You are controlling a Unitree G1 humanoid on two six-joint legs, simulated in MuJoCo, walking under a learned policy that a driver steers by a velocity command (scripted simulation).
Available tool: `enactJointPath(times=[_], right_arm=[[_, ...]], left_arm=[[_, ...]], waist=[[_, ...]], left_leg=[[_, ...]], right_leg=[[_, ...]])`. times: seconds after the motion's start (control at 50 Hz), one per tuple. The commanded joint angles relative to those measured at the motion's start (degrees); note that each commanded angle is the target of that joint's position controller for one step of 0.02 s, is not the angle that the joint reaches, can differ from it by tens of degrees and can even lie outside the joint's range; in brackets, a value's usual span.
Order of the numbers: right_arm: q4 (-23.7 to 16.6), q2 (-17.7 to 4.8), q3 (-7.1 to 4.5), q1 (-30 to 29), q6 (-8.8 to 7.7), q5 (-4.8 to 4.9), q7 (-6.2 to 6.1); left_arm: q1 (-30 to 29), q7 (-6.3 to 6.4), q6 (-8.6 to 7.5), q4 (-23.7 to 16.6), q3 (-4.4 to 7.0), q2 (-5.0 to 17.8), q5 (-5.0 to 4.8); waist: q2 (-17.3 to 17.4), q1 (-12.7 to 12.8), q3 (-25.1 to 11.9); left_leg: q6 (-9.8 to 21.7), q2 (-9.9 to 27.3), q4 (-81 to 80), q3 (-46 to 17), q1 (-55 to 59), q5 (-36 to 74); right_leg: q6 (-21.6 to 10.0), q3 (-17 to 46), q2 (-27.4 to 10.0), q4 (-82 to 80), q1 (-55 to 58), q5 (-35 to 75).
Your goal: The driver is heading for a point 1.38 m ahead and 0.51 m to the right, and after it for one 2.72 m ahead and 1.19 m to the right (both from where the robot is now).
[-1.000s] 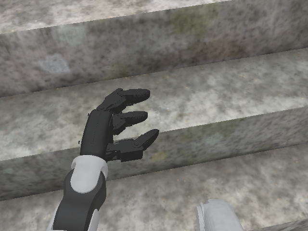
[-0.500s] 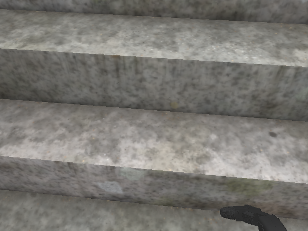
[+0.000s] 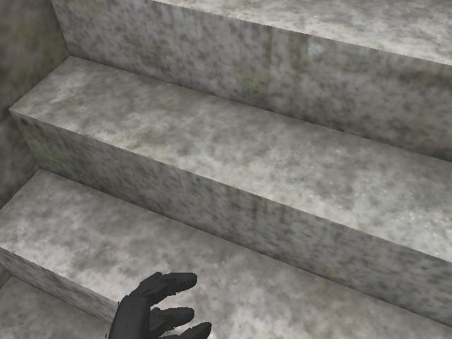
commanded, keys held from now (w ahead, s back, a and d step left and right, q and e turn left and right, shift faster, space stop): w+e+shift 0.88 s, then w+shift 0.02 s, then w+q+shift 0.10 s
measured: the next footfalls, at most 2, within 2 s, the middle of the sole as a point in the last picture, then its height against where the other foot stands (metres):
left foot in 0.52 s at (230, 292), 0.21 m higher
right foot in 0.90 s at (428, 200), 0.21 m higher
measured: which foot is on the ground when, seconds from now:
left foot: down 0.00-0.02, up 0.04-0.50, down 0.52-0.92, up 0.94-1.00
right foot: down 0.00-0.52, up 0.54-0.88, down 0.90-1.00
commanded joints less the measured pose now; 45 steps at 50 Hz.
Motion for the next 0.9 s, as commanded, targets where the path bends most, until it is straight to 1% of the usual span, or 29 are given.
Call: enactJointPath(times=[0.02, 0.04, 0.06, 0.08, 0.12, 0.14, 0.26, 0.3, 0.32, 0.4, 0.44, 0.46, 0.48, 0.5, 0.52, 0.54, 0.56, 0.58, 0.6, 0.62, 0.66, 0.7, 0.74, 0.78, 0.8, 0.82, 0.86, 0.88, 0.9], right_arm=[[-9.79, -9.98, -2.83, -4.17, -1.26, 0.40, 4.11], [-12.57, -7.92, -2.92, -12.45, -0.42, -5.57, 4.83], [-17.63, -3.22, -1.33, -19.25, -0.95, -10.49, 5.48], [-20.94, 1.31, 0.93, -21.46, -0.69, -10.71, 5.78], [-24.65, 7.85, 4.42, -19.04, 0.13, -9.98, 5.14], [-24.80, 9.13, 5.44, -18.59, 0.17, -9.01, 4.41], [-29.63, 5.21, 6.77, -27.54, 1.39, -7.99, 3.74], [-30.14, 5.87, 6.74, -27.57, 2.14, -7.35, 3.63], [-31.39, 7.68, 6.75, -33.24, 1.86, -7.14, 3.37], [-38.86, 10.46, 8.39, -48.29, 0.89, -8.83, 4.27], [-40.86, 8.16, 8.60, -49.27, 2.01, -7.24, 3.89], [-42.58, 10.19, 9.42, -52.78, 2.39, -4.96, 3.90], [-38.08, 9.83, 8.04, -42.90, 3.11, -3.28, 3.58], [-35.15, 4.94, 4.57, -27.23, 3.21, -1.67, 2.45], [-32.64, -1.97, 0.78, -10.55, 2.99, -0.84, 0.95], [-29.23, -9.25, -1.93, -6.21, 2.27, -3.03, 0.04], [-26.51, -13.39, -3.24, -3.41, 2.71, -4.15, -0.61], [-26.59, -10.48, -3.43, -12.38, 3.54, -3.62, -0.74], [-23.95, -4.80, -1.87, -17.60, 3.39, -2.62, -0.38], [-20.22, 0.07, -0.38, -19.45, 1.67, -2.60, -0.17], [-10.30, 4.32, 0.97, -13.92, -1.15, -6.00, -0.21], [-4.86, 4.34, 1.31, -8.99, -2.95, -6.38, 0.66], [-3.69, 2.60, 1.67, -13.57, -4.06, -6.55, 1.47], [-2.46, -1.18, 0.96, -14.67, -4.76, -5.94, 2.40], [-1.01, -1.47, 1.29, -13.57, -4.29, -5.73, 3.18], [-0.44, -4.18, 0.83, -12.66, -4.06, -4.54, 2.68], [-5.67, -14.29, -0.25, -9.27, -3.70, 1.36, 0.84], [-9.27, -22.51, -1.70, -8.98, -3.65, 0.42, 0.52], [-12.18, -25.90, -3.74, -14.17, -3.27, 0.62, 2.68]], left_arm=[[29.26, 0.99, -0.69, 7.58, 9.51, 23.56, 0.74], [24.62, 2.69, 1.56, 9.51, 9.70, 22.41, -0.84], [12.57, 2.95, 2.39, 6.64, 8.43, 16.19, -2.52], [6.58, 2.13, 2.22, 7.55, 7.76, 12.27, -2.14], [13.37, 1.96, 0.02, 15.16, 7.08, 6.47, -1.04], [16.57, 1.78, -0.73, 18.07, 6.88, 4.81, -0.01], [22.73, 0.39, -5.15, 19.15, 8.07, 10.42, -1.89], [24.95, 1.17, -6.00, 18.19, 8.61, 11.16, -1.21], [29.03, 1.20, -5.99, 19.62, 9.00, 11.65, -1.01], [37.12, 1.58, -6.07, 20.50, 10.48, 11.53, -1.44], [35.02, 1.94, -5.49, 19.35, 10.95, 13.00, -1.86], [33.47, 1.69, -4.90, 19.41, 11.47, 11.65, -1.93], [31.59, 1.47, -5.20, 18.52, 10.96, 10.68, -2.25], [29.85, 0.30, -7.73, 16.40, 11.89, 16.29, -2.64], [21.82, -2.09, -10.45, 14.77, 14.83, 23.93, -3.95], [16.10, -4.38, -11.50, 12.24, 14.96, 21.96, -6.39], [10.48, -5.66, -11.54, 8.79, 13.48, 15.40, -4.33], [6.57, -4.62, -11.30, 5.82, 12.96, 13.06, 0.91], [4.76, -4.17, -10.24, 2.58, 11.67, 9.06, 3.36], [5.92, -4.22, -8.96, 1.62, 10.04, 6.64, 4.38], [2.35, -4.25, -5.96, -2.94, 6.97, 1.35, 3.48], [2.73, -2.73, -2.85, -4.30, 5.42, 0.21, 1.54], [-3.18, -1.17, -0.36, -6.85, 6.04, 3.45, -0.60], [-11.65, 0.56, 1.90, -10.44, 6.67, 5.39, -0.12], [-13.47, 0.87, 2.20, -12.31, 5.50, 4.33, 0.16], [-13.79, 0.68, 2.40, -13.00, 5.42, 6.01, 0.08], [-0.93, -2.02, 3.56, -6.48, 5.79, 10.52, -0.29], [16.13, -1.78, 3.90, -0.61, 7.83, 13.53, -0.18], [26.40, -2.62, 3.08, -0.84, 9.07, 16.60, 1.01]], waist=[[-25.46, 13.63, -23.45], [-41.48, 11.39, -19.13], [-29.80, 7.42, -8.67], [-14.33, 3.69, -2.25], [-2.14, -0.98, 3.38], [-2.64, -0.71, 4.76], [2.39, 3.18, 8.63], [-1.20, 4.31, 5.50], [-7.59, 7.69, 6.74], [-4.74, 12.24, 9.44], [-7.30, 12.01, 7.62], [-10.94, 11.55, 6.82], [-9.14, 6.24, -2.91], [-14.28, -1.32, -15.19], [-15.96, -13.05, -26.56], [-2.86, -14.05, -31.59], [11.77, -14.49, -29.13], [15.38, -9.88, -25.69], [6.31, -4.21, -17.76], [-2.09, 0.03, -9.77], [-4.66, 3.45, 1.28], [-6.78, 6.19, 7.72], [-5.85, 8.76, 14.58], [-4.87, 8.16, 16.80], [-7.96, 10.57, 16.78], [-7.54, 11.81, 15.77], [-5.95, 11.42, -2.02], [-2.64, 16.07, -16.43], [3.92, 20.43, -24.30]], left_leg=[[6.36, 3.31, 41.94, 6.24, -21.43, 61.10], [5.32, -4.85, 60.75, 8.64, -29.79, 9.03], [3.41, -4.64, 80.68, 6.01, -38.85, 6.88], [1.31, -5.23, 94.55, 7.75, -43.55, 6.94], [-0.35, -3.09, 100.67, 8.26, -49.99, 1.83], [-1.10, -3.44, 107.30, 9.70, -54.31, -0.35], [-2.74, 2.20, 88.93, 16.92, -57.20, -5.55], [-2.49, 2.00, 94.64, 18.42, -57.38, -4.33], [-2.40, 1.56, 105.29, 18.82, -70.72, -9.58], [-0.41, 3.94, 98.81, 15.20, -82.58, -15.86], [-1.23, 3.27, 83.90, 25.54, -66.90, -18.68], [1.61, 3.49, 67.42, 25.78, -47.29, -30.57], [2.31, -3.08, 60.57, 33.03, -20.65, -34.53], [3.61, -4.16, 64.24, 26.97, -1.52, -32.16], [4.66, -1.47, 55.17, 18.72, 9.63, -29.11], [6.65, 6.60, 41.17, -0.26, 17.09, -43.74], [12.77, 19.25, 21.97, -26.71, 16.85, -52.01], [14.03, 23.07, 12.59, -39.02, 6.28, -51.54], [13.56, 22.51, 13.52, -32.96, 1.49, -54.15], [13.60, 22.32, 15.24, -24.43, -3.58, -49.67], [9.35, 23.93, 10.10, -10.21, -8.54, -34.67], [4.97, 25.47, 3.09, 2.36, -7.10, -17.27], [3.63, 24.86, -6.56, 20.02, -17.32, -1.70], [2.33, 22.22, -11.94, 29.00, -14.25, 7.01], [0.20, 15.58, -12.64, 36.67, -15.35, 6.85], [0.66, 13.37, -15.88, 40.51, -16.23, 15.53], [9.34, 12.46, -12.66, 38.94, -16.72, 58.09], [11.75, 17.83, 3.85, 36.93, -5.88, 102.65], [10.22, 20.58, 24.44, 32.69, 4.98, 111.35]], right_leg=[[-9.03, 36.70, -4.12, -43.68, 56.46, -25.40], [-12.00, 64.70, -6.41, -69.83, 48.66, -33.99], [-12.75, 66.68, -4.51, -69.11, 38.49, -30.73], [-13.17, 58.69, -3.99, -62.72, 31.17, -20.39], [-10.98, 43.60, -2.10, -56.86, 28.44, -2.33], [-11.44, 40.67, -0.78, -57.09, 30.20, 3.46], [-11.57, 33.96, -1.42, -69.69, 33.40, 15.45], [-14.44, 37.14, -3.64, -71.55, 37.41, 19.27], [-16.42, 42.08, -6.20, -73.07, 45.98, 18.06], [-13.46, 44.93, -8.74, -77.67, 57.46, 22.48], [-13.63, 36.84, -8.78, -87.30, 51.89, 45.90], [-12.74, 31.54, -8.68, -91.37, 41.44, 52.98], [-10.80, 22.60, -5.90, -83.88, 34.04, 92.40], [-9.31, 26.17, -9.62, -67.38, 35.05, 131.06], [-9.08, 28.87, -8.93, -51.24, 37.65, 139.72], [-7.26, 26.86, -2.38, -35.07, 29.74, 129.24], [-3.82, 20.21, 6.15, -8.92, 18.13, 81.95], [-1.26, 15.82, 6.25, 17.19, 14.10, 47.82], [-1.64, 14.44, 3.29, 27.66, 7.34, 47.23], [-2.84, 13.05, 1.28, 33.61, 1.75, 44.67], [-5.25, 14.96, -1.57, 49.36, -9.61, 30.22], [-5.90, 16.69, -4.87, 53.86, -18.22, 22.43], [-4.46, 12.94, -2.39, 51.66, -14.61, 14.70], [-4.87, 9.03, -1.45, 49.45, -18.63, 9.29], [-5.87, 5.96, -3.42, 34.16, -15.38, 10.18], [-5.85, 2.60, -4.57, 16.87, -6.47, 12.23], [-2.99, -8.37, 2.96, -7.72, 32.09, 18.53], [-1.74, -11.48, 8.58, 1.08, 42.18, 11.29], [-2.42, -3.39, 8.11, -11.18, 43.82, 7.73]])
